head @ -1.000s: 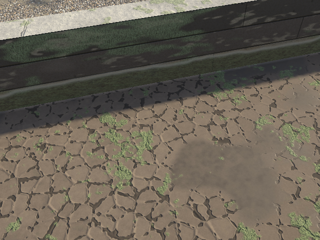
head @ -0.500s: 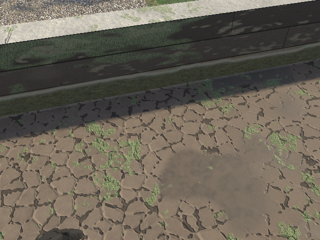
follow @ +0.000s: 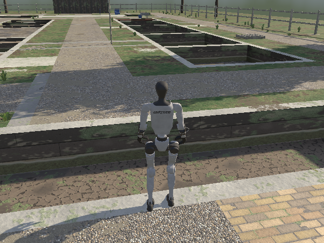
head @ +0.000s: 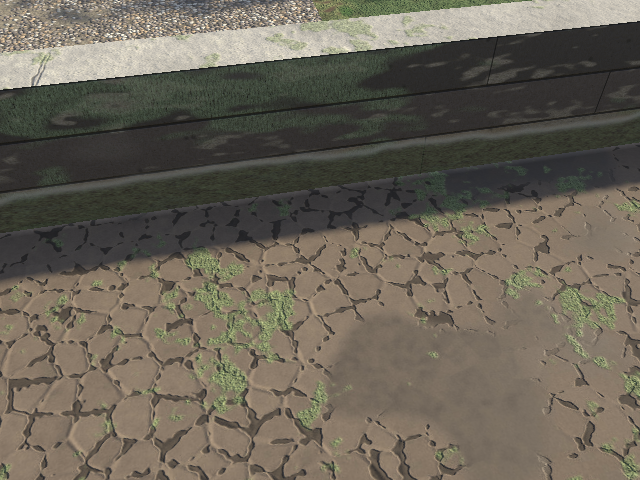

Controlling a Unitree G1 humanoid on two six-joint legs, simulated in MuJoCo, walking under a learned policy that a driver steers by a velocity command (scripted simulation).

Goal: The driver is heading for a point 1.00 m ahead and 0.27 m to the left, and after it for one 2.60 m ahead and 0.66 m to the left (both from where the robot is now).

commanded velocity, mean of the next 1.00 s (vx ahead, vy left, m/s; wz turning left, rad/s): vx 0.50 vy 0.00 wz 0.00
